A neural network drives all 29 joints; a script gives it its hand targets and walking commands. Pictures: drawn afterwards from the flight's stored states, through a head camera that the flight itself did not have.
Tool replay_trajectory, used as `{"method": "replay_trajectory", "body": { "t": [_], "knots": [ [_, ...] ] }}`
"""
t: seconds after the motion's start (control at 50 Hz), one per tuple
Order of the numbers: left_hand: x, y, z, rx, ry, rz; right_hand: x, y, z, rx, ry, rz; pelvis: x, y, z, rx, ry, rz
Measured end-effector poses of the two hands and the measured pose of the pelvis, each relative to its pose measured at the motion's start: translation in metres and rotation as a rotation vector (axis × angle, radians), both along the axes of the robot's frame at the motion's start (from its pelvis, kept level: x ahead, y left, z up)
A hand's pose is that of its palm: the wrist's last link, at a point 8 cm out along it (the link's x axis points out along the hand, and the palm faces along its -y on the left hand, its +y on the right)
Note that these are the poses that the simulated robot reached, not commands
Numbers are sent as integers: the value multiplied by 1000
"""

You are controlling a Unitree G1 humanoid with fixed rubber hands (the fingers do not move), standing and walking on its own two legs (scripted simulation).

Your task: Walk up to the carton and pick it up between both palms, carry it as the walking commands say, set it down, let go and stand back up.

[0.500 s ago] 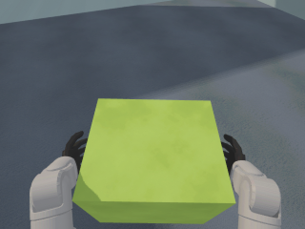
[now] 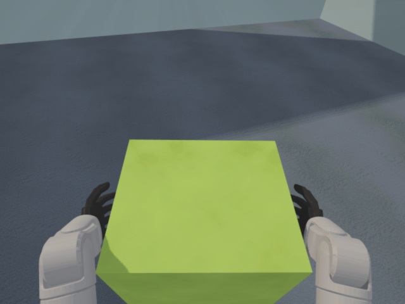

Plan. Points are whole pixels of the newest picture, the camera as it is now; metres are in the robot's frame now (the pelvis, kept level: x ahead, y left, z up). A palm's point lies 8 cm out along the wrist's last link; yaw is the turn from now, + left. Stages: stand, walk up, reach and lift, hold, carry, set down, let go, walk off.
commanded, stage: carry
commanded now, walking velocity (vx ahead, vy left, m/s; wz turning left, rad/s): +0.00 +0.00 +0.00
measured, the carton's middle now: (201, 225) +0.27 +0.02 +0.02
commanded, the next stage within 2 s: none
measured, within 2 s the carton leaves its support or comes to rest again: neither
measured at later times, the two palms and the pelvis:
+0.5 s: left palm (130, 225) +0.22 +0.15 +0.09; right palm (352, 251) +0.20 -0.24 +0.07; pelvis -0.03 -0.04 +0.00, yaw +0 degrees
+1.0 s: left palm (119, 221) +0.24 +0.17 +0.07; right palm (329, 232) +0.24 -0.21 +0.07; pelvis -0.01 -0.03 +0.00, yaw +0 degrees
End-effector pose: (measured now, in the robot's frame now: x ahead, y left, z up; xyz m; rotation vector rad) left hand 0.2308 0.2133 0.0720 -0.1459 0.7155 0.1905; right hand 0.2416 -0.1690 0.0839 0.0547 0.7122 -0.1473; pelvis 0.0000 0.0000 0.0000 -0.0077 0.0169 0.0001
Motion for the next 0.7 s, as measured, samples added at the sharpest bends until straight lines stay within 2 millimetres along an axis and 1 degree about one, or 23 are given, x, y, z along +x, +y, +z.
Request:
{"method": "replay_trajectory", "body": {
  "t": [0.08,0.16,0.22,0.28,0.36,0.44,0.52,0.6,0.7],
  "knots": [
    [-11,9,-6,-17,12,16,-3,9,3,-24,13,22,-9,0,1,-7,2,18],
    [-15,5,-8,-3,33,7,-10,5,-4,-21,33,21,-18,-4,0,-6,6,34],
    [-16,-5,-8,16,46,-7,-18,-5,-13,0,46,5,-24,-9,0,-9,7,33],
    [-16,-19,-6,32,54,-23,-27,-19,-20,25,54,-18,-28,-14,0,-12,10,31],
    [-14,-40,0,51,43,-44,-35,-40,-24,55,42,-49,-30,-24,0,-10,14,27],
    [-10,-59,8,56,11,-55,-38,-58,-20,74,11,-72,-30,-32,0,-4,18,16],
    [-6,-70,15,57,-20,-63,-36,-70,-13,76,-20,-81,-25,-37,1,3,18,6],
    [-3,-73,18,50,-35,-63,-32,-73,-6,63,-35,-76,-20,-40,1,6,15,0],
    [-1,-68,14,32,-31,-52,-23,-68,1,38,-31,-59,-14,-41,2,5,16,-3]
  ]
}}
